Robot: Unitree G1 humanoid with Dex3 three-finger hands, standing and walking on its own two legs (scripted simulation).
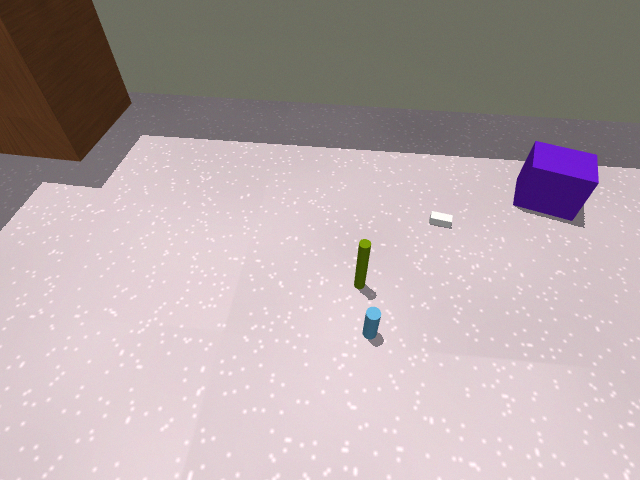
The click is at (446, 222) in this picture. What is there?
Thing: small brick
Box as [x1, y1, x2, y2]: [429, 211, 452, 227]
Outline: 431,212 429,223 449,227 452,215 434,211
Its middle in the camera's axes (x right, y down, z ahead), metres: +0.52 -0.07 +1.72
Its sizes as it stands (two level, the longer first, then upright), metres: 0.090 0.044 0.035
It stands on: the floor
